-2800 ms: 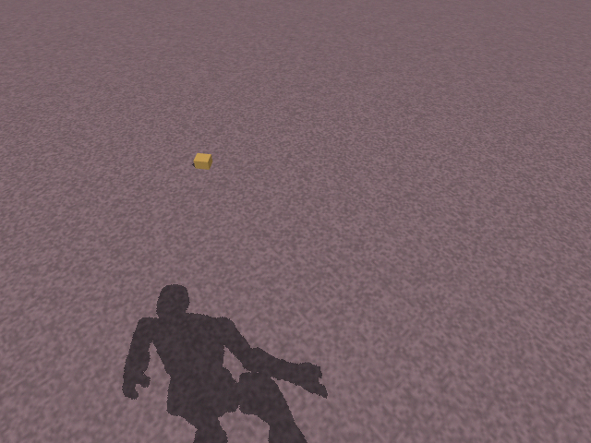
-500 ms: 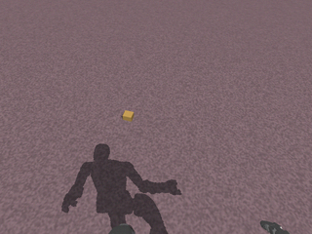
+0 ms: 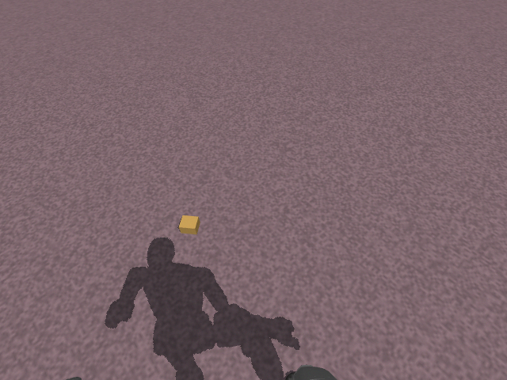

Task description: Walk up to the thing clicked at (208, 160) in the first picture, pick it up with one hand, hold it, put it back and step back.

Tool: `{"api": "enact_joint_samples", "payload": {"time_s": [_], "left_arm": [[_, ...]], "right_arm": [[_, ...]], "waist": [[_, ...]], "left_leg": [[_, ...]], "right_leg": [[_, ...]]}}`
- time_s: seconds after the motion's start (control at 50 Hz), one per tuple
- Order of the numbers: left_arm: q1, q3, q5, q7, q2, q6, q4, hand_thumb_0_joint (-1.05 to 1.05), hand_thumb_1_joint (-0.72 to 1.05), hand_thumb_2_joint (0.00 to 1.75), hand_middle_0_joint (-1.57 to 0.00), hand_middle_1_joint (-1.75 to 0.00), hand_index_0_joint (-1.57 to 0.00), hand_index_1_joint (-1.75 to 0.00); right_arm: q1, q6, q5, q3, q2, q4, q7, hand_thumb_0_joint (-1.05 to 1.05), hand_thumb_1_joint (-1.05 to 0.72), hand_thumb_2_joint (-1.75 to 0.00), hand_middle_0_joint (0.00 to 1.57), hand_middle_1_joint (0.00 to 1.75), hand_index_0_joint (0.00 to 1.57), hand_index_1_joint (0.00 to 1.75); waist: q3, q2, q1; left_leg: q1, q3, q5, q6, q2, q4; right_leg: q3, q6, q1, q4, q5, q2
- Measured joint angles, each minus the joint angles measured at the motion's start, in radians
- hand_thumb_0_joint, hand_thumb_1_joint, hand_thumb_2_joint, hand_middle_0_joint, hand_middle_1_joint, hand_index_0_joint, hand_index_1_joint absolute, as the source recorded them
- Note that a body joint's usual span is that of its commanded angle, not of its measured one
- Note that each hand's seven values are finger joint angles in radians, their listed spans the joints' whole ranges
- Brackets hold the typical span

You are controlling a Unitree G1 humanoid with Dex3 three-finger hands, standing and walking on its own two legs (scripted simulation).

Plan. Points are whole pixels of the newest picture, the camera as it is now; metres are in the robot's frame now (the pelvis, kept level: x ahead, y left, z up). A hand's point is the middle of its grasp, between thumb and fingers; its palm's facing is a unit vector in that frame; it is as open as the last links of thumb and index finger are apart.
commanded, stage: walk up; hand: left
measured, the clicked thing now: (189, 224) +0.87 +0.28 -0.73
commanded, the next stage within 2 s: none
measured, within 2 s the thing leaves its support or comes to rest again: neither
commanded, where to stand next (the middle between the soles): +0.52 +0.08 m, yaw +0 degrees
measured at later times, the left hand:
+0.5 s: hand (69, 351) +0.22 +0.35 -0.15, palm faces -0.03 -0.93 -0.37, open 7.4 cm
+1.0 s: hand (104, 238) +0.43 +0.32 -0.11, palm faces -0.04 -0.91 -0.41, open 7.4 cm
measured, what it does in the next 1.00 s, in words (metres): walks ahead: left foot, then right foot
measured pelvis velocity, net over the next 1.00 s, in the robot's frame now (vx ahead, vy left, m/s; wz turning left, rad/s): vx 0.35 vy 0.05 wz -0.01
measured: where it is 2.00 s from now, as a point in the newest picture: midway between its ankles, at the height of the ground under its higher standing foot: (233, 304)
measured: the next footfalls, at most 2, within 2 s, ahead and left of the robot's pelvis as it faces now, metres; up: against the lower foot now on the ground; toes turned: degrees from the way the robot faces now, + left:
left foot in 0.38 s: +0.29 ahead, +0.17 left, +0.00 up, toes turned +6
right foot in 0.84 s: +0.44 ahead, -0.07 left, +0.00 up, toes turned -5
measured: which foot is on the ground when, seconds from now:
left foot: down 0.00-0.00, up 0.02-0.36, down 0.38-0.86, up 0.88-1.00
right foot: down 0.00-0.42, up 0.44-0.82, down 0.84-1.00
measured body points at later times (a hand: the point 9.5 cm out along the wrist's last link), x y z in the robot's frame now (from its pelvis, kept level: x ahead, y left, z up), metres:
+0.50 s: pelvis +0.19 +0.06 +0.00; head +0.20 +0.08 +0.45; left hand +0.22 +0.40 -0.12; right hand +0.28 -0.26 -0.08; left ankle +0.25 +0.17 -0.72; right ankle +0.13 -0.10 -0.66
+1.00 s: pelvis +0.35 +0.05 +0.01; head +0.37 +0.02 +0.46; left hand +0.44 +0.37 -0.08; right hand +0.40 -0.26 -0.12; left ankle +0.34 +0.19 -0.66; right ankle +0.40 -0.06 -0.72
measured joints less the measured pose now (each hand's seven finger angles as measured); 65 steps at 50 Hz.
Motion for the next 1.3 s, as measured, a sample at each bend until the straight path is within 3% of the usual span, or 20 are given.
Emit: {"api": "enact_joint_samples", "payload": {"time_s": [0.02, 0.08, 0.12, 0.26, 0.38, 0.42, 0.48, 0.52, 0.64, 0.72, 0.82, 0.86, 0.92, 0.98, 1.12, 1.22, 1.24, 1.3], "left_arm": [[-0.009, 0.000, 0.001, 0.006, -0.008, -0.009, -0.009, 0.01, 0.91, 0.90, -0.20, -0.30, -0.20, -0.29], [-0.018, -0.012, -0.012, 0.016, -0.025, -0.024, -0.039, 0.01, 0.91, 0.90, -0.20, -0.30, -0.20, -0.29], [-0.009, -0.022, -0.016, 0.022, -0.035, -0.027, -0.052, 0.00, 0.91, 0.90, -0.20, -0.30, -0.21, -0.29], [0.053, -0.025, -0.002, 0.020, -0.021, -0.023, -0.058, 0.00, 0.90, 0.90, -0.20, -0.30, -0.21, -0.30], [0.108, -0.016, 0.002, 0.016, 0.019, -0.008, -0.039, 0.01, 0.90, 0.90, -0.20, -0.30, -0.21, -0.30], [0.117, -0.012, 0.003, 0.022, 0.036, 0.003, -0.021, 0.01, 0.90, 0.90, -0.20, -0.30, -0.21, -0.30], [0.101, -0.015, -0.004, 0.037, 0.037, 0.028, 0.016, 0.01, 0.91, 0.90, -0.20, -0.30, -0.21, -0.29], [0.092, -0.019, -0.012, 0.038, 0.042, 0.028, 0.022, 0.01, 0.91, 0.90, -0.20, -0.30, -0.20, -0.29], [0.080, -0.016, -0.008, 0.015, 0.032, 0.026, 0.013, 0.01, 0.91, 0.90, -0.20, -0.30, -0.20, -0.29], [0.067, -0.015, 0.001, 0.004, 0.014, 0.033, 0.012, 0.01, 0.91, 0.90, -0.20, -0.30, -0.20, -0.29], [0.045, -0.011, 0.001, 0.004, -0.002, 0.020, 0.003, 0.01, 0.91, 0.90, -0.20, -0.30, -0.20, -0.29], [0.035, -0.006, 0.004, 0.013, -0.011, 0.002, -0.006, 0.01, 0.91, 0.90, -0.20, -0.30, -0.20, -0.29], [0.025, -0.010, -0.001, 0.023, -0.021, -0.016, -0.030, 0.01, 0.91, 0.90, -0.20, -0.30, -0.21, -0.29], [0.031, -0.021, -0.009, 0.029, -0.034, -0.018, -0.044, 0.01, 0.91, 0.90, -0.20, -0.30, -0.21, -0.29], [0.074, -0.023, 0.005, 0.030, -0.014, -0.004, -0.056, 0.00, 0.90, 0.90, -0.20, -0.30, -0.21, -0.30], [0.070, -0.031, -0.006, 0.045, 0.007, 0.032, -0.035, 0.01, 0.90, 0.90, -0.20, -0.30, -0.21, -0.30], [0.059, -0.031, -0.009, 0.049, 0.011, 0.044, -0.026, 0.01, 0.90, 0.90, -0.20, -0.30, -0.21, -0.30], [0.035, -0.031, -0.008, 0.057, 0.016, 0.068, -0.003, 0.01, 0.91, 0.90, -0.20, -0.30, -0.20, -0.29]], "right_arm": [[-0.008, 0.008, 0.001, -0.001, -0.001, 0.006, -0.005, 0.00, -0.91, -0.90, 0.20, 0.30, 0.20, 0.30], [-0.041, 0.021, 0.002, 0.010, 0.001, 0.023, -0.012, 0.01, -0.91, -0.90, 0.20, 0.30, 0.20, 0.30], [-0.065, 0.021, 0.005, 0.012, -0.003, 0.024, -0.011, 0.01, -0.91, -0.90, 0.20, 0.30, 0.20, 0.30], [-0.122, 0.017, -0.012, -0.004, -0.006, 0.004, 0.019, 0.00, -0.91, -0.90, 0.20, 0.30, 0.20, 0.30], [-0.133, 0.007, -0.017, -0.019, -0.013, 0.012, 0.035, 0.00, -0.91, -0.90, 0.20, 0.30, 0.20, 0.30], [-0.139, -0.009, -0.020, -0.024, -0.005, 0.010, 0.029, 0.00, -0.91, -0.90, 0.20, 0.30, 0.20, 0.30], [-0.133, -0.026, -0.008, -0.020, 0.009, -0.011, 0.016, 0.00, -0.91, -0.90, 0.20, 0.30, 0.20, 0.30], [-0.120, -0.025, -0.001, -0.008, 0.025, -0.015, 0.007, 0.00, -0.91, -0.90, 0.20, 0.30, 0.20, 0.30], [-0.068, -0.023, -0.003, 0.012, 0.035, -0.011, -0.001, 0.00, -0.91, -0.90, 0.20, 0.30, 0.20, 0.30], [-0.035, -0.018, -0.004, 0.010, 0.023, -0.012, -0.001, 0.00, -0.90, -0.90, 0.20, 0.30, 0.21, 0.30], [-0.007, 0.002, -0.003, 0.007, 0.006, -0.013, -0.002, 0.00, -0.90, -0.90, 0.20, 0.30, 0.21, 0.30], [-0.006, 0.013, 0.000, 0.007, -0.002, -0.011, -0.006, 0.00, -0.90, -0.90, 0.20, 0.30, 0.21, 0.30], [-0.036, 0.033, -0.002, 0.014, 0.005, 0.007, -0.014, 0.00, -0.91, -0.90, 0.20, 0.30, 0.20, 0.30], [-0.064, 0.032, 0.000, 0.016, 0.000, 0.011, -0.011, 0.01, -0.91, -0.90, 0.20, 0.30, 0.20, 0.30], [-0.103, 0.024, -0.012, 0.004, -0.003, 0.012, 0.002, 0.00, -0.91, -0.90, 0.20, 0.30, 0.20, 0.30], [-0.133, 0.005, -0.012, 0.002, -0.001, 0.037, -0.026, 0.00, -0.91, -0.90, 0.20, 0.30, 0.20, 0.30], [-0.143, 0.003, -0.014, 0.001, 0.010, 0.043, -0.031, 0.00, -0.91, -0.90, 0.20, 0.30, 0.20, 0.30], [-0.158, -0.004, -0.010, 0.013, 0.037, 0.033, -0.028, 0.00, -0.91, -0.90, 0.20, 0.30, 0.20, 0.30]], "waist": [[0.007, 0.016, 0.002], [0.016, 0.021, 0.019], [0.015, 0.028, 0.030], [0.001, 0.022, 0.053], [-0.022, -0.005, 0.073], [-0.018, -0.049, 0.071], [-0.009, -0.061, 0.049], [-0.004, -0.077, 0.041], [0.000, -0.088, 0.030], [0.002, -0.066, 0.016], [0.001, -0.033, 0.003], [0.007, 0.002, 0.006], [0.016, 0.015, 0.023], [0.016, 0.030, 0.037], [0.005, 0.017, 0.061], [0.008, -0.017, 0.067], [0.013, -0.040, 0.067], [0.022, -0.070, 0.059]], "left_leg": [[-0.039, -0.028, -0.011, 0.012, 0.008, 0.115], [-0.187, -0.092, -0.010, 0.023, -0.032, 0.429], [-0.269, -0.107, 0.029, 0.020, -0.028, 0.487], [-0.400, -0.116, 0.162, -0.013, 0.043, 0.219], [-0.337, -0.081, 0.266, -0.001, 0.042, -0.003], [-0.316, -0.052, 0.290, 0.000, 0.009, 0.022], [-0.291, -0.042, 0.226, 0.013, 0.002, 0.056], [-0.247, -0.034, 0.224, 0.018, -0.004, 0.014], [-0.129, -0.009, 0.221, 0.031, -0.027, -0.106], [-0.076, -0.003, 0.190, 0.028, -0.033, -0.132], [-0.044, 0.000, 0.097, 0.005, -0.029, -0.068], [-0.067, -0.015, 0.030, 0.009, 0.001, 0.046], [-0.187, -0.079, -0.025, 0.022, -0.023, 0.334], [-0.292, -0.104, 0.025, 0.019, -0.017, 0.426], [-0.380, -0.107, 0.156, -0.015, 0.043, 0.191], [-0.303, -0.086, 0.298, -0.020, 0.015, -0.002], [-0.308, -0.077, 0.275, -0.021, 0.001, 0.024], [-0.305, -0.068, 0.233, -0.007, 0.000, 0.058]], "right_leg": [[-0.010, 0.004, 0.002, 0.031, -0.029, 0.010], [-0.011, 0.000, 0.037, 0.047, -0.080, 0.005], [-0.012, 0.002, 0.081, 0.008, -0.082, 0.005], [-0.017, 0.012, 0.194, -0.072, -0.119, 0.006], [-0.021, 0.047, 0.253, -0.009, -0.236, -0.015], [0.004, 0.029, 0.230, 0.107, -0.295, -0.057], [0.079, -0.012, 0.099, 0.423, -0.327, -0.011], [0.089, -0.020, 0.022, 0.511, -0.285, 0.005], [0.054, 0.010, -0.085, 0.357, -0.188, -0.032], [0.036, 0.013, -0.087, 0.206, -0.126, -0.044], [0.014, 0.000, -0.007, 0.027, -0.056, -0.018], [0.000, 0.000, 0.030, 0.003, -0.019, 0.016], [-0.002, -0.006, 0.043, 0.047, -0.075, 0.021], [-0.003, -0.006, 0.095, -0.003, -0.079, 0.019], [0.003, 0.012, 0.168, -0.047, -0.115, 0.012], [0.018, 0.045, 0.143, 0.102, -0.232, -0.014], [0.033, 0.029, 0.126, 0.150, -0.256, -0.025], [0.073, -0.003, 0.050, 0.347, -0.376, 0.008]]}}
